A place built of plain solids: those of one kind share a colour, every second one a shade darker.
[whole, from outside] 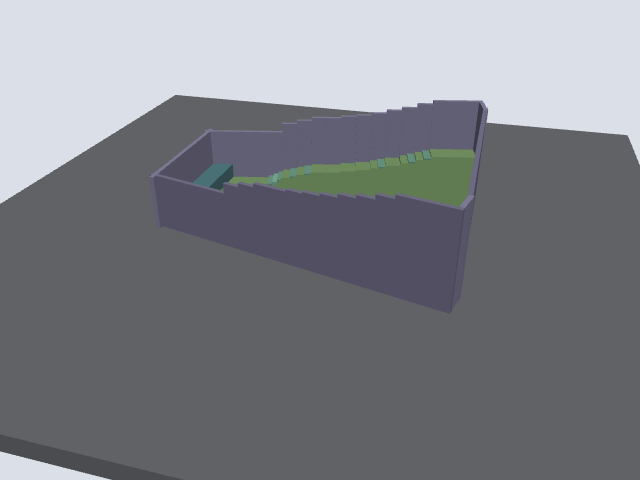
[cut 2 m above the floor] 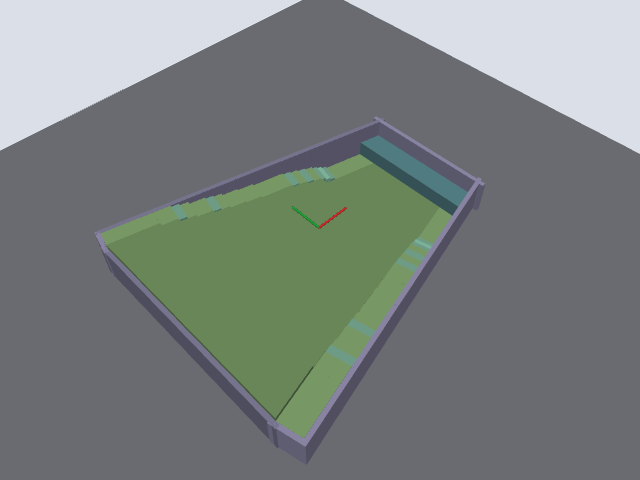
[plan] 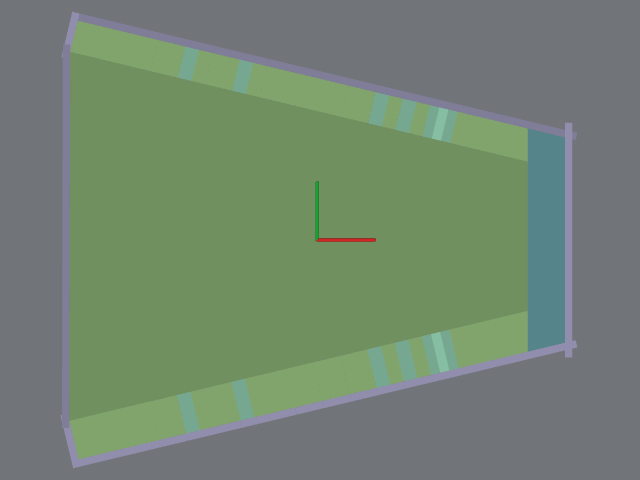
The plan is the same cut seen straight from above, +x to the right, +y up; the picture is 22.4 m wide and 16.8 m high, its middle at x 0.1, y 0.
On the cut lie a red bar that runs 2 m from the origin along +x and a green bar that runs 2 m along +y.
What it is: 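A raked hall of assembly; its floor steps down in tiers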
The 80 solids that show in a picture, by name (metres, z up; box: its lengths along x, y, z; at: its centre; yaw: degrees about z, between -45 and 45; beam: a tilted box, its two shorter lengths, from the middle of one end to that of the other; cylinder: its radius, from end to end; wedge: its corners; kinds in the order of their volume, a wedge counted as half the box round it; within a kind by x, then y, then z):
{
 "floor_1": {"wedge": [[-8.67, -6.33, -6.76], [-8.67, -6.33, 2.24], [-8.64, 6.58, -6.76], [-8.64, 6.58, 2.24], [-5.86, -5.65, -6.76], [-5.86, -5.65, 2.24], [-5.83, 5.91, -6.76], [-5.83, 5.91, 2.24]]},
 "floor_2": {"box": [2.89, 1.39, 9.0], "at": [-7.1, -6.66, -2.26], "yaw": 13.5},
 "floor_3": {"box": [2.89, 1.12, 9.0], "at": [-7.1, 6.79, -2.26], "yaw": -13.5},
 "floor_4": {"wedge": [[-5.86, -5.65, -6.97], [-5.86, -5.65, 2.03], [-5.83, 5.91, -6.97], [-5.83, 5.91, 2.03], [-4.91, -5.42, -6.97], [-4.91, -5.42, 2.03], [-4.87, 5.68, -6.97], [-4.87, 5.68, 2.03]]},
 "floor_5": {"box": [0.98, 1.39, 9.0], "at": [-5.22, -6.21, -2.47], "yaw": 13.5},
 "floor_6": {"box": [0.98, 1.12, 9.0], "at": [-5.22, 6.34, -2.47], "yaw": -13.5},
 "floor_7": {"wedge": [[-4.91, -5.42, -7.24], [-4.91, -5.42, 1.76], [-4.88, 5.68, -7.24], [-4.88, 5.68, 1.76], [-3.95, -5.2, -7.24], [-3.95, -5.2, 1.76], [-3.92, 5.45, -7.24], [-3.92, 5.45, 1.76]]},
 "floor_8": {"box": [0.98, 1.39, 9.0], "at": [-4.27, -5.98, -2.73], "yaw": 13.5},
 "floor_9": {"box": [0.98, 1.12, 9.0], "at": [-4.27, 6.11, -2.73], "yaw": -13.5},
 "floor_10": {"wedge": [[-3.96, -5.2, -7.42], [-3.96, -5.2, 1.58], [-3.92, 5.45, -7.42], [-3.92, 5.45, 1.58], [-3.0, -4.97, -7.42], [-3.0, -4.97, 1.58], [-2.97, 5.22, -7.42], [-2.97, 5.22, 1.58]]},
 "floor_11": {"box": [0.98, 1.39, 9.0], "at": [-3.32, -5.76, -2.92], "yaw": 13.5},
 "floor_12": {"box": [0.98, 1.12, 9.0], "at": [-3.32, 5.88, -2.92], "yaw": -13.5},
 "floor_13": {"wedge": [[-3.0, -4.97, -7.62], [-3.0, -4.97, 1.38], [-2.97, 5.22, -7.62], [-2.97, 5.22, 1.38], [-2.05, -4.74, -7.62], [-2.05, -4.74, 1.38], [-2.02, 5.0, -7.62], [-2.02, 5.0, 1.38]]},
 "floor_14": {"box": [0.98, 1.39, 9.0], "at": [-2.36, -5.53, -3.12], "yaw": 13.5},
 "floor_15": {"box": [0.98, 1.12, 9.0], "at": [-2.36, 5.66, -3.12], "yaw": -13.5},
 "floor_16": {"wedge": [[-2.05, -4.74, -7.76], [-2.05, -4.74, 1.24], [-2.02, 5.0, -7.76], [-2.02, 5.0, 1.24], [-1.1, -4.51, -7.76], [-1.1, -4.51, 1.24], [-1.07, 4.77, -7.76], [-1.07, 4.77, 1.24]]},
 "floor_17": {"box": [0.98, 1.39, 9.0], "at": [-1.41, -5.3, -3.26], "yaw": 13.5},
 "floor_18": {"box": [0.98, 1.12, 9.0], "at": [-1.41, 5.43, -3.26], "yaw": -13.5},
 "floor_19": {"wedge": [[-1.1, -4.51, -7.86], [-1.1, -4.51, 1.14], [-1.07, 4.77, -7.86], [-1.07, 4.77, 1.14], [-0.15, -4.28, -7.86], [-0.15, -4.28, 1.14], [-0.11, 4.54, -7.86], [-0.11, 4.54, 1.14]]},
 "floor_20": {"box": [0.98, 1.39, 9.0], "at": [-0.46, -5.07, -3.36], "yaw": 13.5},
 "floor_21": {"box": [0.98, 1.12, 9.0], "at": [-0.46, 5.2, -3.36], "yaw": -13.5},
 "floor_22": {"wedge": [[-0.15, -4.28, -7.98], [-0.15, -4.28, 1.02], [-0.12, 4.54, -7.98], [-0.12, 4.54, 1.02], [0.81, -4.05, -7.98], [0.81, -4.05, 1.02], [0.84, 4.31, -7.98], [0.84, 4.31, 1.02]]},
 "floor_23": {"box": [0.98, 1.39, 9.0], "at": [0.49, -4.84, -3.48], "yaw": 13.5},
 "floor_24": {"box": [0.98, 1.12, 9.0], "at": [0.49, 4.97, -3.48], "yaw": -13.5},
 "floor_25": {"wedge": [[0.8, -4.05, -7.98], [0.8, -4.05, 1.02], [0.84, 4.31, -7.98], [0.84, 4.31, 1.02], [1.76, -3.83, -7.98], [1.76, -3.83, 1.02], [1.79, 4.08, -7.98], [1.79, 4.08, 1.02]]},
 "floor_26": {"box": [0.98, 1.39, 9.0], "at": [1.44, -4.62, -3.48], "yaw": 13.5},
 "floor_27": {"box": [0.98, 1.12, 9.0], "at": [1.44, 4.74, -3.48], "yaw": -13.5},
 "floor_28": {"wedge": [[1.76, -3.83, -8.18], [1.76, -3.83, 0.82], [1.79, 4.08, -8.18], [1.79, 4.08, 0.82], [2.71, -3.6, -8.18], [2.71, -3.6, 0.82], [2.74, 3.85, -8.18], [2.74, 3.85, 0.82]]},
 "floor_29": {"box": [0.98, 1.39, 9.0], "at": [2.4, -4.39, -3.68], "yaw": 13.5},
 "floor_30": {"box": [0.98, 1.12, 9.0], "at": [2.4, 4.52, -3.68], "yaw": -13.5},
 "floor_31": {"wedge": [[2.71, -3.6, -8.41], [2.71, -3.6, 0.59], [2.74, 3.86, -8.41], [2.74, 3.86, 0.59], [3.66, -3.37, -8.41], [3.66, -3.37, 0.59], [3.69, 3.63, -8.41], [3.69, 3.63, 0.59]]},
 "floor_32": {"box": [0.98, 1.39, 9.0], "at": [3.35, -4.16, -3.91], "yaw": 13.5},
 "floor_33": {"box": [0.98, 1.12, 9.0], "at": [3.35, 4.29, -3.91], "yaw": -13.5},
 "floor_34": {"wedge": [[3.66, -3.37, -9.0], [3.66, -3.37, 0.0], [3.69, 3.63, -9.0], [3.69, 3.63, 0.0], [8.67, -2.17, -9.0], [8.67, -2.17, 0.0], [8.67, 2.43, -9.0], [8.67, 2.43, 0.0]]},
 "floor_35": {"wedge": [[3.66, -3.37, -9.0], [3.66, -3.37, 0.0], [3.98, -4.72, -9.0], [3.98, -4.72, 0.0], [8.67, -3.6, -9.0], [8.67, -3.6, 0.0], [8.67, -2.17, -9.0], [8.67, -2.17, 0.0]]},
 "floor_36": {"wedge": [[3.69, 3.63, -9.0], [3.69, 3.63, 0.0], [3.95, 4.72, -9.0], [3.95, 4.72, 0.0], [8.67, 2.43, -9.0], [8.67, 2.43, 0.0], [8.67, 3.59, -9.0], [8.67, 3.59, 0.0]]},
 "wall_1": {"box": [0.26, 13.43, 12.27], "at": [-8.79, 0.13, -0.63], "yaw": -0.1},
 "wall_2": {"box": [0.26, 1.91, 12.27], "at": [-8.64, -7.03, -0.63], "yaw": 13.5},
 "wall_3": {"box": [0.26, 1.64, 12.27], "at": [-8.64, 7.16, -0.63], "yaw": -13.5},
 "wall_4": {"box": [3.15, 0.26, 12.27], "at": [-7.07, 7.5, -0.63], "yaw": -13.5},
 "wall_5": {"box": [3.15, 0.26, 12.27], "at": [-7.04, -7.5, -0.63], "yaw": 13.5},
 "wall_6": {"box": [0.98, 0.26, 12.27], "at": [-5.06, 7.01, -0.84], "yaw": -13.5},
 "wall_7": {"box": [0.98, 0.26, 12.27], "at": [-5.03, -7.01, -0.84], "yaw": 13.5},
 "wall_8": {"box": [0.98, 0.26, 12.27], "at": [-4.11, 6.79, -1.1], "yaw": -13.5},
 "wall_9": {"box": [0.98, 0.26, 12.27], "at": [-4.08, -6.79, -1.1], "yaw": 13.5},
 "wall_10": {"box": [0.98, 0.26, 12.27], "at": [-3.15, 6.56, -1.28], "yaw": -13.5},
 "wall_11": {"box": [0.98, 0.26, 12.27], "at": [-3.12, -6.56, -1.28], "yaw": 13.5},
 "wall_12": {"box": [0.98, 0.26, 12.27], "at": [-2.2, 6.33, -1.48], "yaw": -13.5},
 "wall_13": {"box": [0.98, 0.26, 12.27], "at": [-2.17, -6.33, -1.48], "yaw": 13.5},
 "wall_14": {"box": [0.98, 0.26, 12.27], "at": [-1.25, 6.1, -1.63], "yaw": -13.5},
 "wall_15": {"box": [0.98, 0.26, 12.27], "at": [-1.22, -6.1, -1.63], "yaw": 13.5},
 "wall_16": {"box": [0.98, 0.26, 12.27], "at": [-0.3, 5.87, -1.73], "yaw": -13.5},
 "wall_17": {"box": [0.98, 0.26, 12.27], "at": [-0.27, -5.87, -1.73], "yaw": 13.5},
 "wall_18": {"box": [0.98, 0.26, 12.27], "at": [0.65, 5.64, -1.84], "yaw": -13.5},
 "wall_19": {"box": [0.98, 0.26, 12.27], "at": [0.68, -5.65, -1.84], "yaw": 13.5},
 "wall_20": {"box": [0.98, 0.26, 12.27], "at": [1.61, 5.42, -1.84], "yaw": -13.5},
 "wall_21": {"box": [0.98, 0.26, 12.27], "at": [1.64, -5.42, -1.84], "yaw": 13.5},
 "wall_22": {"box": [0.98, 0.26, 12.27], "at": [2.56, 5.19, -2.05], "yaw": -13.5},
 "wall_23": {"box": [0.98, 0.26, 12.27], "at": [2.59, -5.19, -2.05], "yaw": 13.5},
 "wall_24": {"box": [0.98, 0.26, 12.27], "at": [3.51, 4.96, -2.28], "yaw": -13.5},
 "wall_25": {"box": [0.98, 0.26, 12.27], "at": [3.54, -4.96, -2.28], "yaw": 13.5},
 "wall_26": {"box": [5.24, 0.26, 12.27], "at": [6.53, 4.24, -2.87], "yaw": -13.5},
 "wall_27": {"box": [5.21, 0.26, 12.27], "at": [6.55, -4.24, -2.87], "yaw": 13.5},
 "wall_28": {"box": [0.26, 8.23, 12.27], "at": [8.8, 0.0, -2.87]},
 "stage_1": {"wedge": [[7.37, -3.91, 0.0], [7.37, -3.91, 0.94], [7.37, 3.9, 0.0], [7.37, 3.9, 0.94], [8.67, -3.6, 0.0], [8.67, -3.6, 0.94], [8.67, 3.59, 0.0], [8.67, 3.59, 0.94]]},
 "tread_1": {"box": [0.49, 1.39, 0.11], "at": [-5.46, -6.27, 2.08], "yaw": 13.5},
 "tread_2": {"box": [0.49, 1.39, 0.13], "at": [-4.51, -6.04, 1.83], "yaw": 13.5},
 "tread_3": {"box": [0.49, 1.12, 0.13], "at": [-4.51, 6.17, 1.83], "yaw": -13.5},
 "tread_4": {"box": [0.49, 1.39, 0.1], "at": [-2.6, -5.59, 1.43], "yaw": 13.5},
 "tread_5": {"box": [0.49, 1.12, 0.1], "at": [-2.6, 5.71, 1.43], "yaw": -13.5},
 "tread_6": {"box": [0.49, 1.39, 0.1], "at": [2.16, -4.44, 0.87], "yaw": 13.5},
 "tread_7": {"box": [0.49, 1.12, 0.1], "at": [2.16, 4.57, 0.87], "yaw": -13.5},
 "tread_8": {"box": [0.49, 1.39, 0.12], "at": [3.11, -4.22, 0.65], "yaw": 13.5},
 "tread_9": {"box": [0.49, 1.12, 0.12], "at": [3.11, 4.34, 0.65], "yaw": -13.5},
 "tread_10": {"box": [0.33, 1.39, 0.49], "at": [3.98, -4.01, 0.2], "yaw": 13.5},
 "tread_11": {"box": [0.33, 1.12, 0.49], "at": [3.98, 4.13, 0.2], "yaw": -13.5},
 "tread_12": {"box": [0.33, 1.39, 0.35], "at": [4.3, -3.93, 0.12], "yaw": 13.5},
 "tread_13": {"box": [0.33, 1.12, 0.35], "at": [4.3, 4.06, 0.12], "yaw": -13.5},
 "tread_14": {"box": [0.33, 1.39, 0.2], "at": [4.63, -3.85, 0.05], "yaw": 13.5},
 "tread_15": {"box": [0.33, 1.12, 0.2], "at": [4.63, 3.98, 0.05], "yaw": -13.5}
}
